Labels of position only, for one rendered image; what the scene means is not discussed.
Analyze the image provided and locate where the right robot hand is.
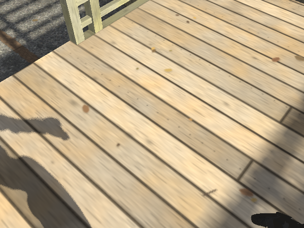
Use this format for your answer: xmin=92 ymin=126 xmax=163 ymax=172
xmin=251 ymin=212 xmax=304 ymax=228

